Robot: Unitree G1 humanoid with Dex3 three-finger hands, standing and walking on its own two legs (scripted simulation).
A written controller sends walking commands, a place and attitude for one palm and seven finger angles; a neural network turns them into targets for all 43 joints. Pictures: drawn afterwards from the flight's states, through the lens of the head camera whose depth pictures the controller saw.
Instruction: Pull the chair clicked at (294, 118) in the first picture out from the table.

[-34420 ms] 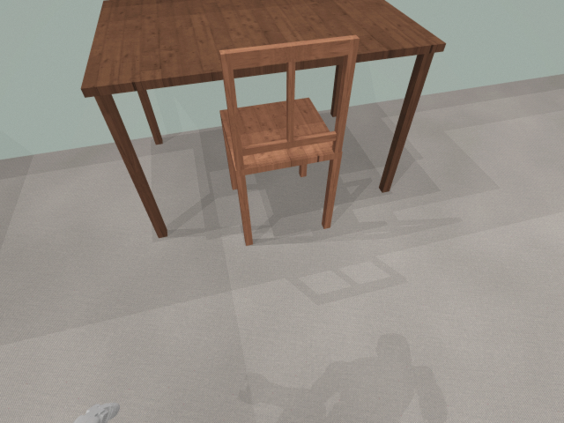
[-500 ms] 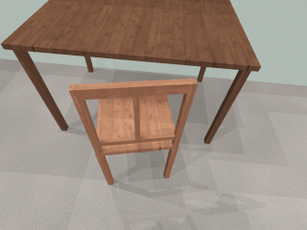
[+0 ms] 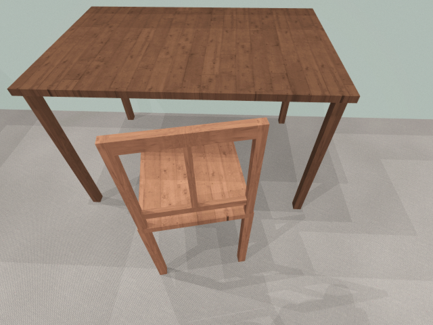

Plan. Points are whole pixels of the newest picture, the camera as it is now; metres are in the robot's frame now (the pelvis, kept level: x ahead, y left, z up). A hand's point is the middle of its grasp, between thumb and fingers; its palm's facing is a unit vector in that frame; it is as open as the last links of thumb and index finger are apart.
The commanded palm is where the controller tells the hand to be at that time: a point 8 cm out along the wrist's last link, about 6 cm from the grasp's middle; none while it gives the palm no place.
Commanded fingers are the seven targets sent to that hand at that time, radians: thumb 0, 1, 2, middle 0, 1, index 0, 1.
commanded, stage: let the arm hang, fingers relaxed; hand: left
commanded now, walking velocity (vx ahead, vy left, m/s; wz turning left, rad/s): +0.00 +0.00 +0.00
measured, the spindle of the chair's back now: (191, 178) +0.50 +0.10 -0.11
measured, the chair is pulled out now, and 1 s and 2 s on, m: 0.19 0.19 0.19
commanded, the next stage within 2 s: look to check the result in 0.16 s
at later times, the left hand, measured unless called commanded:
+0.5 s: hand out of the picture +0.03 +0.18 -0.17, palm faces +0.03 -0.98 -0.21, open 7.3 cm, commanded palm none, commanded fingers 0.00 0.90 0.90 -0.20 -0.30 -0.20 -0.30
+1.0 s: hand out of the picture +0.05 +0.18 -0.17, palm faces +0.03 -0.98 -0.21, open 7.3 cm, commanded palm none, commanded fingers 0.00 0.90 0.90 -0.20 -0.30 -0.20 -0.30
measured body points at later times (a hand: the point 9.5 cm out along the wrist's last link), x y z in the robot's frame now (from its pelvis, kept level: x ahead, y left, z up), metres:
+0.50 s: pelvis +0.01 +0.00 +0.00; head +0.03 -0.01 +0.45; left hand +0.03 +0.23 -0.16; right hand +0.01 -0.22 -0.16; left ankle -0.01 +0.13 -0.74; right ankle +0.04 -0.13 -0.74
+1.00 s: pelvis +0.02 +0.00 +0.00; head +0.04 -0.01 +0.45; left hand +0.05 +0.23 -0.15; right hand +0.02 -0.23 -0.16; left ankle -0.01 +0.13 -0.74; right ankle +0.04 -0.13 -0.74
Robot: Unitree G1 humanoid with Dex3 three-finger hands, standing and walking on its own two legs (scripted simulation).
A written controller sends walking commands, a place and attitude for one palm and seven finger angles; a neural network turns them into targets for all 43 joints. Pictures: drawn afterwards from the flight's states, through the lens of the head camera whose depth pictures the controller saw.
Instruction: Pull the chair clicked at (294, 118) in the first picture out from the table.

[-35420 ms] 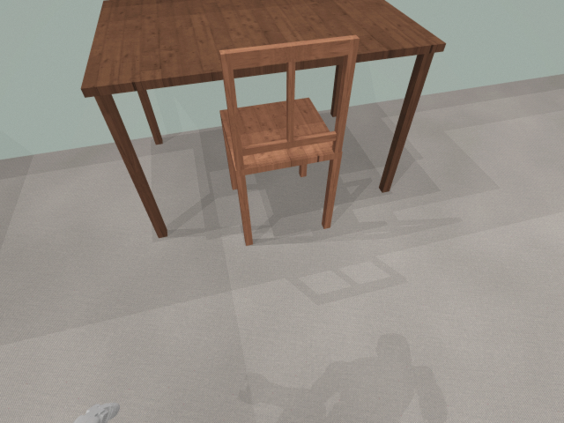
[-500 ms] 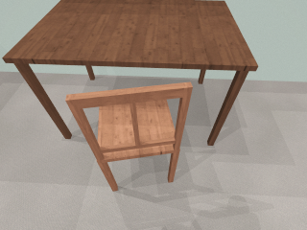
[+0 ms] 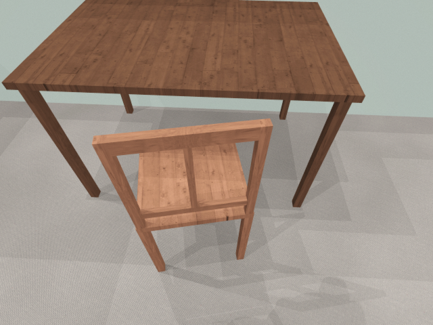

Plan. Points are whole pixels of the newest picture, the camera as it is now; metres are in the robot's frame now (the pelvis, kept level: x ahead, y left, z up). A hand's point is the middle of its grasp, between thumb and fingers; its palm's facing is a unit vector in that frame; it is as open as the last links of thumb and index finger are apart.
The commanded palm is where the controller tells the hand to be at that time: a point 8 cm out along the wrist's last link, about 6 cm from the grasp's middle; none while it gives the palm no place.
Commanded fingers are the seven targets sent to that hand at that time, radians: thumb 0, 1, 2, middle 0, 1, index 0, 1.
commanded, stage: come to a stop and stand still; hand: left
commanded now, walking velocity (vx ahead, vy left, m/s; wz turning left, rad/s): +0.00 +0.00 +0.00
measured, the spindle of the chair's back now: (191, 179) +0.49 +0.10 -0.11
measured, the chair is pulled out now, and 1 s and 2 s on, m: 0.19 0.19 0.19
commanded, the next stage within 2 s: look again from close up in 1.02 s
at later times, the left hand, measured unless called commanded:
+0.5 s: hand out of the picture +0.03 +0.19 -0.18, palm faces +0.02 -0.97 -0.23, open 7.3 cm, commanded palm none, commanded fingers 0.00 0.90 0.90 -0.20 -0.30 -0.20 -0.30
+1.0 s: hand out of the picture +0.03 +0.18 -0.18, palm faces +0.03 -0.98 -0.20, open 7.3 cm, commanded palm none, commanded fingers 0.00 0.90 0.90 -0.20 -0.30 -0.20 -0.30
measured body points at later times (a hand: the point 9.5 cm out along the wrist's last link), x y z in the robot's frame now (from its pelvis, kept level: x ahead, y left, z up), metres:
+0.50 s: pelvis +0.01 +0.01 -0.01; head +0.02 +0.00 +0.44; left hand +0.03 +0.25 -0.16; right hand +0.03 -0.22 -0.17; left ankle -0.03 +0.13 -0.74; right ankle +0.03 -0.13 -0.74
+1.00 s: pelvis +0.01 +0.00 -0.01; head +0.02 +0.00 +0.44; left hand +0.03 +0.23 -0.16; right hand +0.03 -0.22 -0.17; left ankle -0.03 +0.13 -0.74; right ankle +0.03 -0.13 -0.74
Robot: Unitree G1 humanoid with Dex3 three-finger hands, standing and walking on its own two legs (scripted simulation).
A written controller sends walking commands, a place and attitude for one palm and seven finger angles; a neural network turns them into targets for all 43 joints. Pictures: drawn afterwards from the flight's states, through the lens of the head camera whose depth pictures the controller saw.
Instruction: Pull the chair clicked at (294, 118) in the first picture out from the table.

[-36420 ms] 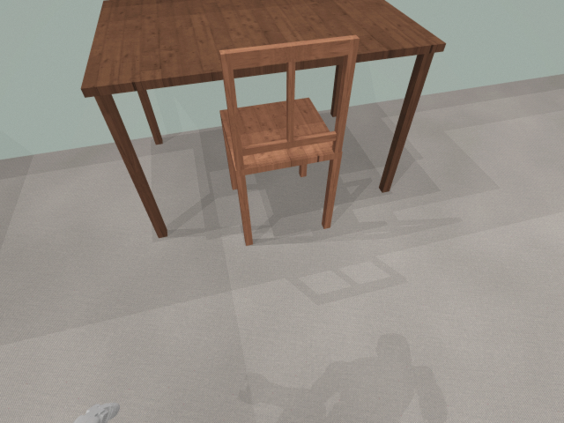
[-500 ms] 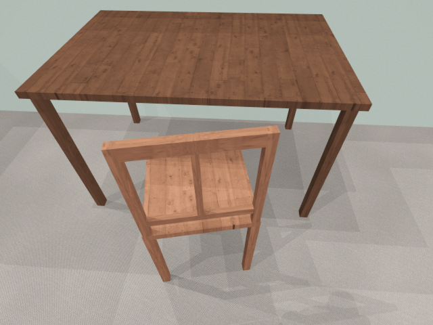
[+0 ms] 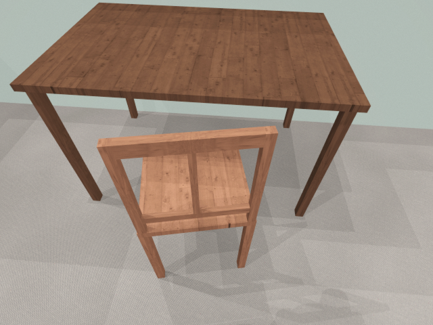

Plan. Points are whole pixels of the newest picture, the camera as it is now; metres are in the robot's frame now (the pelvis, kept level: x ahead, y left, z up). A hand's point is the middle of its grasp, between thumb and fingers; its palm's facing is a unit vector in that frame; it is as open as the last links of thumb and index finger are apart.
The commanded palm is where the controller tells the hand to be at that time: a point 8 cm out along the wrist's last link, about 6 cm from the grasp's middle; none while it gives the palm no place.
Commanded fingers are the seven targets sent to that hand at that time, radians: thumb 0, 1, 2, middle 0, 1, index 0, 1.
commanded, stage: come to a stop and stand still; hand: left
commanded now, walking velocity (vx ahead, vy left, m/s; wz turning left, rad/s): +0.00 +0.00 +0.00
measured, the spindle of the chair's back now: (194, 184) +0.48 +0.09 -0.10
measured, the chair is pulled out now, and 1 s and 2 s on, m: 0.19 0.19 0.19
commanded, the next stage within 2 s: look again from close up in 0.02 s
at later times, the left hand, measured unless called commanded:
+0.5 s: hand out of the picture +0.00 +0.17 -0.18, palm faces +0.04 -0.98 -0.18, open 7.3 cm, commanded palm none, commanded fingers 0.00 0.90 0.90 -0.20 -0.30 -0.20 -0.30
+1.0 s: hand out of the picture -0.02 +0.16 -0.18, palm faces +0.05 -0.99 -0.16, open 7.3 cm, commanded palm none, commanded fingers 0.00 0.90 0.90 -0.20 -0.30 -0.20 -0.30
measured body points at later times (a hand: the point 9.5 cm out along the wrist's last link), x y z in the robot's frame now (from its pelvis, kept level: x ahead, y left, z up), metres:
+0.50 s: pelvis -0.01 +0.00 +0.00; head +0.01 +0.00 +0.45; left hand -0.01 +0.22 -0.16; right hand -0.01 -0.21 -0.16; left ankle -0.04 +0.13 -0.74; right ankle +0.01 -0.13 -0.74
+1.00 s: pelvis -0.01 +0.00 +0.00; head +0.00 +0.01 +0.45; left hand -0.02 +0.22 -0.16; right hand -0.02 -0.21 -0.16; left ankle -0.04 +0.13 -0.74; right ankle +0.01 -0.13 -0.74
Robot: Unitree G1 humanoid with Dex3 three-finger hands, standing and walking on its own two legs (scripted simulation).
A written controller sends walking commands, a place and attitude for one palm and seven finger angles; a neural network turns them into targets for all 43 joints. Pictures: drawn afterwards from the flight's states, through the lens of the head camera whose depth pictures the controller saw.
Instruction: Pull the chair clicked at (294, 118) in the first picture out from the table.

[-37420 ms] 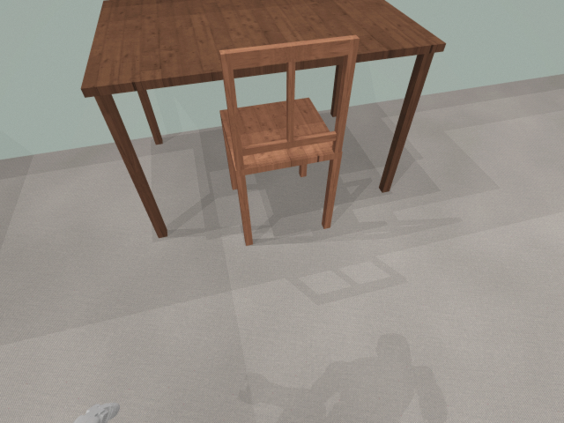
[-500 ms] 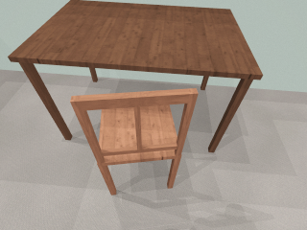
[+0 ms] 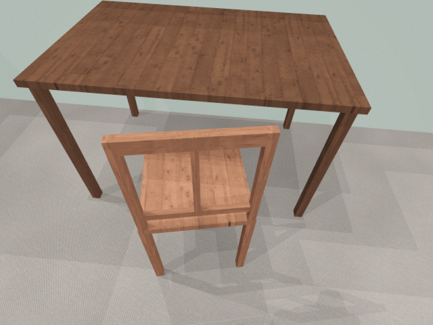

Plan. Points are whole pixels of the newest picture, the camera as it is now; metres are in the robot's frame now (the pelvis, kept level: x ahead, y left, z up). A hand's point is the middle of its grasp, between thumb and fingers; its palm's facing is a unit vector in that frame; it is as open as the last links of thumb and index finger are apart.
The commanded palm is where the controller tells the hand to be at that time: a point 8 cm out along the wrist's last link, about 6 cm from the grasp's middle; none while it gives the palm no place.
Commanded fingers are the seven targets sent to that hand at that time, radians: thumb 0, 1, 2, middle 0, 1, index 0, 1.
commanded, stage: shuffle to correct the standing spot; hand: left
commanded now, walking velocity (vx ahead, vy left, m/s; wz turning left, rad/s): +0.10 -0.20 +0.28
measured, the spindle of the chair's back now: (196, 182) +0.48 +0.09 -0.10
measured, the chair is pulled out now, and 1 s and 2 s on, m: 0.19 0.19 0.19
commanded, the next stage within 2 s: come to a stop and stand still in 0.88 s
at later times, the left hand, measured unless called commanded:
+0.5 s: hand out of the picture -0.01 +0.09 -0.20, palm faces +0.20 -0.97 -0.13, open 7.3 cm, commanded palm none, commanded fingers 0.00 0.90 0.90 -0.20 -0.30 -0.20 -0.30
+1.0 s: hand out of the picture +0.09 +0.02 -0.19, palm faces +0.23 -0.96 -0.19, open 7.3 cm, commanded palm none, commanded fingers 0.00 0.90 0.90 -0.20 -0.30 -0.20 -0.30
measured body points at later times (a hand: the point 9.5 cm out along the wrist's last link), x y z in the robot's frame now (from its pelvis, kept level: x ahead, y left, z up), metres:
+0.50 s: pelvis +0.06 -0.05 -0.02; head +0.09 -0.02 +0.43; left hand -0.02 +0.14 -0.19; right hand +0.08 -0.27 -0.17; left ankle +0.02 +0.06 -0.74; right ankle +0.02 -0.13 -0.74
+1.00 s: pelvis +0.11 -0.16 -0.01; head +0.15 -0.14 +0.44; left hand +0.08 +0.07 -0.18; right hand +0.23 -0.40 -0.15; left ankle +0.09 -0.10 -0.73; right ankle +0.13 -0.24 -0.74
